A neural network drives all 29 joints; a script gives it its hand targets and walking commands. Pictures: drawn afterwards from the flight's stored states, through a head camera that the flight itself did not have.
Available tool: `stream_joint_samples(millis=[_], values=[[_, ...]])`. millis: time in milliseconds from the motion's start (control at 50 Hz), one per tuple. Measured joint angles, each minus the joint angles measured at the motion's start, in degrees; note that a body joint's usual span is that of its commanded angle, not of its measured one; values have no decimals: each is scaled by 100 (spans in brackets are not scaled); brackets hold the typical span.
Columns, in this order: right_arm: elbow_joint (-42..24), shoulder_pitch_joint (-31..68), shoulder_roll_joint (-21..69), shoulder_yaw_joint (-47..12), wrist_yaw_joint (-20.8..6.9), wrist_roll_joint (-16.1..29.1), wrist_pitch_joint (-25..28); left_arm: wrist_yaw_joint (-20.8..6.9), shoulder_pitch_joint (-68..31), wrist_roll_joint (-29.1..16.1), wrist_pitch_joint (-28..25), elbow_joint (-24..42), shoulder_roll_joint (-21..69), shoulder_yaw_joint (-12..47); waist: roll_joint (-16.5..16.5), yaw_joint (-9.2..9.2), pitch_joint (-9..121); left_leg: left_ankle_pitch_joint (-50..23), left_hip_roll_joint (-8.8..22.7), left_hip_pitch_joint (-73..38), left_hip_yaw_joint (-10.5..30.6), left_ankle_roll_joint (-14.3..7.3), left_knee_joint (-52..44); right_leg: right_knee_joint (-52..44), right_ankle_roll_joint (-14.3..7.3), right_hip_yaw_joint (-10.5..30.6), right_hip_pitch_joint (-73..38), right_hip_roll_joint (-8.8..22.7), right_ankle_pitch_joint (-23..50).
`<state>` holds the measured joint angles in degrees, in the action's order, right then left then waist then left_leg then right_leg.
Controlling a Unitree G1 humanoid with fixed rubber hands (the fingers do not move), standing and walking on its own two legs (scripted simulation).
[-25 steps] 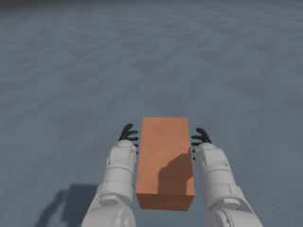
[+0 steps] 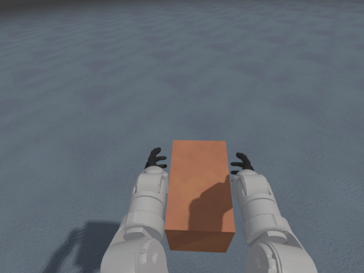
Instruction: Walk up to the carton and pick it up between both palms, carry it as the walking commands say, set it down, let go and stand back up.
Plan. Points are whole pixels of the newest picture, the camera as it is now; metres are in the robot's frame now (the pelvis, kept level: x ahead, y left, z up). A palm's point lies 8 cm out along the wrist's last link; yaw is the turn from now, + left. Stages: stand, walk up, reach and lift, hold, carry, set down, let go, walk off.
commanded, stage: hold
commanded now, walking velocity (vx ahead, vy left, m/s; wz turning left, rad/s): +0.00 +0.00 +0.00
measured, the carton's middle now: (198, 194) +0.34 +0.00 -0.03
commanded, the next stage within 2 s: carry in 0.14 s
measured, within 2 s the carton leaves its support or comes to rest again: neither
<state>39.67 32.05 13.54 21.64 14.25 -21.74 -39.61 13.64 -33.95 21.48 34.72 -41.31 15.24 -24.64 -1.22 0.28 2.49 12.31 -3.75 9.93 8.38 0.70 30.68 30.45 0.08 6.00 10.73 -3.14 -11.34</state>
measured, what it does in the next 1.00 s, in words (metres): walks backwards, turning right: right foot, then left foot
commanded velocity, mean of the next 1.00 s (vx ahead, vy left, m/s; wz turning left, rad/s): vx -0.23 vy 0.00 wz -0.54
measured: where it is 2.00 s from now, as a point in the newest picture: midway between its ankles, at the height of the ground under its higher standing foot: outside the picture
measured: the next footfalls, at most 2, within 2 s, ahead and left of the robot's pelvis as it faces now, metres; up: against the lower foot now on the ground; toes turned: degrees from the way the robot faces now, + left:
right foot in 0.50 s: +0.01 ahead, -0.11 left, +0.00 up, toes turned -12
left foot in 0.76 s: -0.04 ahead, +0.14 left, +0.00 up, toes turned -13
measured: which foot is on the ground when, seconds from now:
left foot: down 0.00-0.50, up 0.52-0.74, down 0.76-1.00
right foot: down 0.00-0.32, up 0.34-0.48, down 0.50-0.76, up 0.78-1.00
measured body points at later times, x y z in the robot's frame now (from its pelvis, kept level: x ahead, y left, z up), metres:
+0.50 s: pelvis -0.04 +0.01 -0.03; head -0.01 +0.00 +0.42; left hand +0.32 +0.09 +0.06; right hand +0.29 -0.14 +0.04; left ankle +0.06 +0.13 -0.73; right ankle -0.03 -0.11 -0.74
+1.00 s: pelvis -0.18 +0.08 +0.00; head -0.15 +0.07 +0.45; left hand +0.17 +0.05 +0.09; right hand +0.08 -0.16 +0.08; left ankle -0.08 +0.15 -0.73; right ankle -0.26 -0.03 -0.69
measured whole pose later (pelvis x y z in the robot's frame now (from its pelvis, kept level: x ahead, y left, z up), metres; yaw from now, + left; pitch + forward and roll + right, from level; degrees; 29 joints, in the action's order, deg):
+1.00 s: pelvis -0.18 +0.08 +0.00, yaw -27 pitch +5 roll -3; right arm -4.5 24.2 11.8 6.1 19.4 -5.9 -63.1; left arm 18.2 -24.4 3.3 62.0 6.3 11.9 -5.5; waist -1.2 3.8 1.9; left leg 12.2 8.6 27.3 -10.2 -1.4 35.1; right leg 52.6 2.5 -5.2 27.8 1.2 -27.7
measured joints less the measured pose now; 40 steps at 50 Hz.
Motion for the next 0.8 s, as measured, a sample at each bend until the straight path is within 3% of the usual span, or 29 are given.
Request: stream_joint_samples(millis=[120,240,340,380,420,460,520,580,620,680,740,780,800], values=[[-133,-123,38,-74,48,61,20,-136,92,-13,-16,90,-30,63,-15,-8,41,-4,12,-17,-6,-2,-57,-52,-4,-7,-15,2,2],[-652,-27,-170,-599,-119,321,-256,-204,190,-296,317,881,-124,582,65,-79,287,292,435,1090,-716,-61,468,329,15,-134,1004,76,-30],[-1715,-64,-115,-943,91,766,-427,64,398,-771,602,2199,-129,1006,341,-13,50,23,512,1683,-1145,-53,707,1078,79,-27,1890,130,-186],[-2282,-257,63,-1066,269,917,-573,106,579,-1005,811,2775,-195,1139,288,42,-32,100,654,1863,-1276,-78,863,1950,52,-306,2257,146,-1064],[-2784,-447,-19,-1366,365,1149,-832,166,695,-1231,1065,3236,-237,1290,169,154,-128,119,854,1986,-1387,-85,970,2488,27,-653,2374,211,-1424],[-3248,-576,-88,-1528,446,1315,-1134,240,759,-1445,1352,3624,-262,1430,50,255,-188,108,1039,2115,-1478,-38,1061,2187,-8,-884,2152,289,-1339],[-3793,-672,-134,-1595,545,1407,-1490,300,754,-1601,1680,4004,-253,1590,-89,350,-202,218,1260,2490,-1497,25,1504,1220,-117,-875,1824,237,-533],[-4118,-866,-207,-1586,605,1579,-1703,313,835,-1710,1915,4144,-282,1784,0,180,-328,1515,917,2777,-1059,55,2464,1265,-148,-734,2034,214,-511],[-4272,-937,-237,-1561,613,1714,-1877,311,915,-1730,2115,4274,-314,1893,128,2,-381,1680,675,2792,-958,80,2834,1022,-104,-595,2076,254,-298],[-4547,-956,-244,-1570,604,1902,-2044,351,976,-1688,2314,4527,-340,1954,301,-222,-407,1617,427,2461,-973,139,2497,619,-16,-341,2167,274,143],[-4761,-898,-221,-1586,586,1971,-2105,390,955,-1614,2400,4736,-330,1942,424,-356,-341,1337,297,1774,-1106,129,1308,333,73,-104,2315,228,521],[-4780,-841,-193,-1575,570,1937,-2098,396,908,-1580,2431,4817,-316,1916,579,-410,-320,608,256,1516,-1285,-141,704,388,96,-16,2439,266,609],[-4751,-824,-185,-1588,548,1912,-2108,401,938,-1571,2445,4842,-327,1919,589,-384,-308,524,291,1562,-1348,-244,766,787,101,-94,2548,262,-12]])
